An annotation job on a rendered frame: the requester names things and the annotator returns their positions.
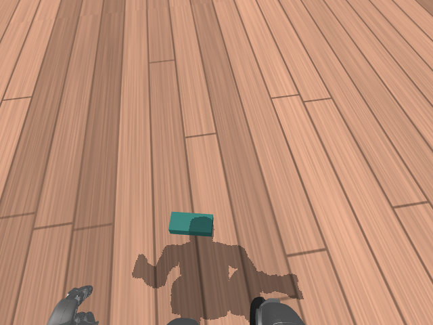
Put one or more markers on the right robot foot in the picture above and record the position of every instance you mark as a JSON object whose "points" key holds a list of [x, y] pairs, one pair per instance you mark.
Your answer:
{"points": [[255, 305]]}

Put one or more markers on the carton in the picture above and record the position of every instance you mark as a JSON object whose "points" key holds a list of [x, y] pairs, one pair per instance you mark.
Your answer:
{"points": [[195, 224]]}

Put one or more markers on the left robot hand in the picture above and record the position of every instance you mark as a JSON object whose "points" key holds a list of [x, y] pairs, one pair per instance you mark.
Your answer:
{"points": [[65, 312]]}

